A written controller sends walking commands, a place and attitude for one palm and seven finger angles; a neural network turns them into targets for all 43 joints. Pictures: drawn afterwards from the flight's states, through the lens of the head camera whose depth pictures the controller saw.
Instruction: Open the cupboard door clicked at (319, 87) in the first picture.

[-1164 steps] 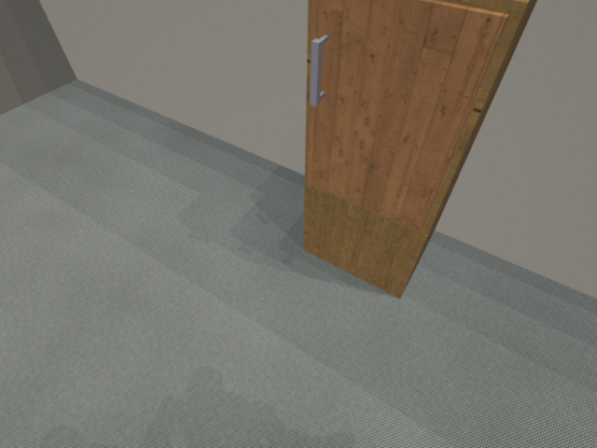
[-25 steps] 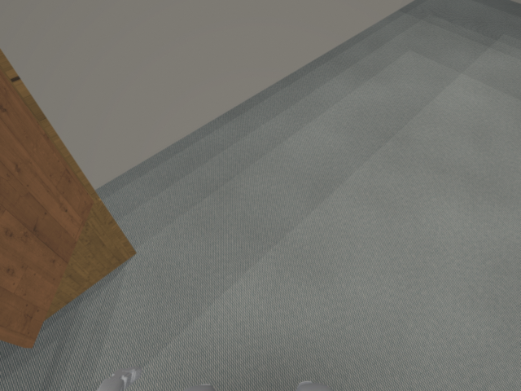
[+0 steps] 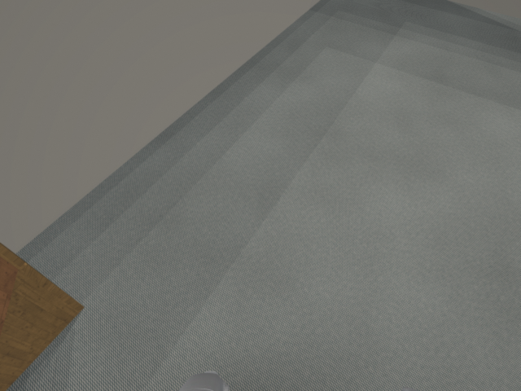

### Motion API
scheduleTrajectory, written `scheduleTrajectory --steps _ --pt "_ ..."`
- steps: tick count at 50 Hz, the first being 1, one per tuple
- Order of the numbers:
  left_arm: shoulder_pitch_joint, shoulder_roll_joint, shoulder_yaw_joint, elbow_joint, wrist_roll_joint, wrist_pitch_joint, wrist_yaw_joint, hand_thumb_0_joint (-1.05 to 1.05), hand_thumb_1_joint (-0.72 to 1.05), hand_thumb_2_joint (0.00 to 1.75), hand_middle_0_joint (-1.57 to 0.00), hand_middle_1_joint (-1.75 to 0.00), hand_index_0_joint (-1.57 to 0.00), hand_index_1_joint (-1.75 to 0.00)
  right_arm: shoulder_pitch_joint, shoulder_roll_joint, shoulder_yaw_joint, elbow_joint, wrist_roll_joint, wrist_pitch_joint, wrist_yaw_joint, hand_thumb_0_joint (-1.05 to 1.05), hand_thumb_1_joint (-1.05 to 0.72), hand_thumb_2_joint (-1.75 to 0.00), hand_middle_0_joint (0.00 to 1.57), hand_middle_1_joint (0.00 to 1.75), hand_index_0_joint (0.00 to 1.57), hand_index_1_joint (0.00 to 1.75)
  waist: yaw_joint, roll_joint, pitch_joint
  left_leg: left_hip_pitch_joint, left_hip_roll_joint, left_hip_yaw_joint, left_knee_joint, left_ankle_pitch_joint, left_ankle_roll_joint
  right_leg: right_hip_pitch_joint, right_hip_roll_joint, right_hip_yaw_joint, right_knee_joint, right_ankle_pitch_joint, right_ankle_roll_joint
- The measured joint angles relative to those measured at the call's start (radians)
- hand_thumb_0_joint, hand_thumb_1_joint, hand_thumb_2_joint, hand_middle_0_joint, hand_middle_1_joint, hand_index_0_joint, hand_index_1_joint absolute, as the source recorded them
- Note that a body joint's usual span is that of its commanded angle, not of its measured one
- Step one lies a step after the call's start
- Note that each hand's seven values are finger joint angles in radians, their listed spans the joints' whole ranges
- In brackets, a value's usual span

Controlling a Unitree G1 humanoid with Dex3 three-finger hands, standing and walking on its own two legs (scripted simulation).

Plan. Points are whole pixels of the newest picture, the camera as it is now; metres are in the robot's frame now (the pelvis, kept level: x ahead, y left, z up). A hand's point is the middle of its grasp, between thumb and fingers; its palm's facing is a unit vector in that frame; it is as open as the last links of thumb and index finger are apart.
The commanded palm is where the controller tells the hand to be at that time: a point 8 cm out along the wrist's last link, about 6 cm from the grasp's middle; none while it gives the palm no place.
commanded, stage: walk to a spot facing it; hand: left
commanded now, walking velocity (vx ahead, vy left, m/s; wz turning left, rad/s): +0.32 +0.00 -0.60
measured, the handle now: out of the picture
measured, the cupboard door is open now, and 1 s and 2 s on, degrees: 43 43 43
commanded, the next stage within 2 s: turn to face it in 1.20 s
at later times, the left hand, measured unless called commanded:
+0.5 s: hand (232, 253) +0.39 +0.09 -0.16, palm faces -0.41 -0.90 -0.17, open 7.3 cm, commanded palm none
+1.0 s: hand (240, 241) +0.43 +0.08 -0.17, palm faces -0.36 -0.91 -0.22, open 7.2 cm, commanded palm none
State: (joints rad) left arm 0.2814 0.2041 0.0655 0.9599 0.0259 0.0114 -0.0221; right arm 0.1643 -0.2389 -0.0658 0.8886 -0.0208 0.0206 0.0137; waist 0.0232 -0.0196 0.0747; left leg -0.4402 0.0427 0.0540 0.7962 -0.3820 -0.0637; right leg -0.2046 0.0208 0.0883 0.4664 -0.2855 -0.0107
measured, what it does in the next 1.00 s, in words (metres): walks ahead, turning right: left foot, then right foot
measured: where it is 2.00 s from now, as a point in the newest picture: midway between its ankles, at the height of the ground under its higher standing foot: (336, 283)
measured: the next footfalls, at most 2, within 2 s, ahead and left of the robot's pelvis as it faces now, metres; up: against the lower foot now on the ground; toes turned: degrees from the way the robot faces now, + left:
left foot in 0.06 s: +0.10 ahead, +0.12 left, +0.00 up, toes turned +1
right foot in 0.56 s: +0.28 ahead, -0.15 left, +0.00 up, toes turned -26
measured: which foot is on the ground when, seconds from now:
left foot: up 0.00-0.04, down 0.06-0.56, up 0.58-1.00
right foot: down 0.00-0.06, up 0.08-0.54, down 0.56-1.00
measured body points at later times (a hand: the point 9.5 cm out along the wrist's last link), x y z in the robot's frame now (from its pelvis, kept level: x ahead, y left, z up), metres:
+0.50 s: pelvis +0.17 -0.01 -0.01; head +0.22 -0.03 +0.44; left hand +0.42 +0.14 -0.14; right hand -0.03 -0.17 -0.14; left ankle +0.06 +0.12 -0.74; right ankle +0.25 -0.15 -0.71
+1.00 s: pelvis +0.38 -0.11 +0.00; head +0.40 -0.12 +0.45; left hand +0.45 +0.13 -0.15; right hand +0.42 -0.39 -0.13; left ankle +0.53 -0.04 -0.71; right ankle +0.25 -0.13 -0.74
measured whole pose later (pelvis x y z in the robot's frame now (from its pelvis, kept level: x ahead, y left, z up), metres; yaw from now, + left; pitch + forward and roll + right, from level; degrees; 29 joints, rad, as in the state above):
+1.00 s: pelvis +0.38 -0.11 +0.00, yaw -28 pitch +0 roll +0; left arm 0.37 0.19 0.06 1.07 0.02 -0.06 0.00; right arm 0.04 -0.19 -0.05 0.92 -0.03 -0.03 0.02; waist 0.06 0.00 0.06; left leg -0.48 0.06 0.07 0.65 -0.21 -0.04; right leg -0.02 0.07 0.04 0.36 -0.35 -0.07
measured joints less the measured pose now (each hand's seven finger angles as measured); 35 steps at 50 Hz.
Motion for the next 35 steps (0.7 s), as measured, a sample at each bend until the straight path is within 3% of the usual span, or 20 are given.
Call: scheduleTrajectory --steps 3,6,8,11,17,23,26,28,30,31,33,35 --pt "0.037 0.003 0.007 0.014 -0.003 0.008 -0.006 0.0 0.91 0.9 -0.2 -0.3 -0.21 -0.3 0.003 -0.001 0.012 -0.025 -0.001 -0.038 -0.006 0.01 -0.91 -0.9 0.2 0.3 0.2 0.3 0.007 -0.004 -0.021 0.096 -0.01 -0.002 -0.22 0.03 0.019 -0.015 0.015 0.033 0.07 -0.064 0.003" --pt "0.024 0.015 0.017 0.037 -0.002 0.026 -0.015 0.0 0.91 0.9 -0.2 -0.3 -0.2 -0.3 0.02 0.015 0.028 -0.031 -0.019 -0.074 -0.021 0.01 -0.91 -0.9 0.2 0.3 0.2 0.3 -0.002 -0.014 -0.019 0.109 0.003 0.035 -0.186 0.083 0.088 -0.145 0.012 -0.011 0.423 -0.192 -0.008" --pt "-0.003 0.028 0.024 0.04 0.006 0.024 -0.024 0.01 0.91 0.9 -0.2 -0.3 -0.2 -0.3 0.056 0.033 0.04 -0.024 -0.02 -0.081 -0.024 0.0 -0.91 -0.9 0.2 0.3 0.2 0.3 -0.004 -0.025 -0.019 0.157 0.011 0.062 -0.229 0.078 0.1 -0.239 -0.014 -0.059 0.616 -0.126 -0.003" --pt "-0.05 0.039 0.028 0.016 0.01 0.021 -0.036 0.01 0.91 0.9 -0.2 -0.3 -0.2 -0.3 0.117 0.056 0.052 0.01 -0.014 -0.088 -0.03 0.0 -0.91 -0.9 0.2 0.3 0.2 0.3 -0.001 -0.03 -0.017 0.24 0.021 0.104 -0.334 0.099 0.09 -0.351 -0.055 -0.102 0.722 -0.002 0.013" --pt "-0.144 0.034 0.022 -0.021 0.009 0.023 -0.04 0.01 0.92 0.9 -0.2 -0.3 -0.2 -0.3 0.24 0.082 0.06 0.089 -0.011 -0.088 -0.036 0.0 -0.91 -0.9 0.2 0.3 0.2 0.3 -0.031 -0.015 -0.009 0.37 0.034 0.192 -0.438 0.077 0.077 -0.459 -0.088 -0.138 0.626 0.118 0.017" --pt "-0.264 0.019 0.007 -0.039 0.006 0.026 -0.04 0.0 0.92 0.9 -0.19 -0.3 -0.2 -0.3 0.349 0.089 0.063 0.154 -0.021 -0.075 -0.039 0.01 -0.91 -0.9 0.2 0.3 0.2 0.3 -0.092 0.004 0.026 0.478 0.042 0.26 -0.45 0.002 0.041 -0.405 -0.074 -0.195 0.338 0.11 -0.021" --pt "-0.303 0.011 -0.001 -0.06 0.003 0.006 -0.037 0.0 0.92 0.9 -0.19 -0.3 -0.2 -0.3 0.393 0.089 0.065 0.188 -0.018 -0.06 -0.035 0.01 -0.91 -0.9 0.2 0.3 0.2 0.3 -0.109 0.023 0.042 0.503 0.079 0.282 -0.365 -0.07 0.012 -0.315 -0.027 -0.23 0.23 0.052 -0.066" --pt "-0.3 0.016 -0.008 -0.079 0.002 -0.028 -0.032 0.0 0.91 0.9 -0.2 -0.3 -0.2 -0.3 0.422 0.102 0.067 0.206 -0.004 -0.044 -0.026 0.01 -0.91 -0.9 0.2 0.3 0.2 0.3 -0.102 -0.003 0.03 0.425 0.103 0.263 -0.109 -0.084 0.009 -0.226 -0.022 -0.217 0.158 0.065 -0.119" --pt "-0.286 0.005 -0.007 -0.084 -0.014 -0.052 -0.015 0.0 0.91 0.9 -0.2 -0.3 -0.2 -0.3 0.375 0.096 0.058 0.216 0.006 -0.02 -0.021 0.01 -0.91 -0.9 0.2 0.3 0.2 0.3 -0.096 0.008 0.051 0.26 0.105 0.128 0.266 -0.102 0.016 -0.22 -0.004 -0.21 0.214 0.033 -0.117" --pt "-0.269 0.0 -0.009 -0.08 -0.019 -0.053 -0.007 0.0 0.91 0.9 -0.2 -0.3 -0.2 -0.3 0.339 0.09 0.05 0.211 0.005 -0.013 -0.021 0.01 -0.91 -0.9 0.2 0.3 0.2 0.3 -0.1 0.015 0.058 0.183 0.1 0.075 0.385 -0.076 0.018 -0.201 0.007 -0.206 0.209 0.022 -0.109" --pt "-0.224 -0.01 -0.012 -0.057 -0.019 -0.048 0.007 0.0 0.91 0.9 -0.2 -0.3 -0.2 -0.3 0.262 0.081 0.037 0.186 -0.001 -0.009 -0.021 0.01 -0.91 -0.9 0.2 0.3 0.2 0.3 -0.104 0.02 0.057 0.058 0.101 0.018 0.458 -0.014 0.018 -0.153 0.027 -0.189 0.151 0.029 -0.093" --pt "-0.174 -0.023 -0.015 -0.023 -0.014 -0.043 0.013 0.0 0.91 0.9 -0.2 -0.3 -0.2 -0.3 0.191 0.076 0.03 0.146 -0.007 -0.014 -0.019 0.01 -0.91 -0.9 0.2 0.3 0.2 0.3 -0.105 0.02 0.041 -0.034 0.111 -0.007 0.401 0.034 0.012 -0.106 0.042 -0.167 0.076 0.05 -0.093"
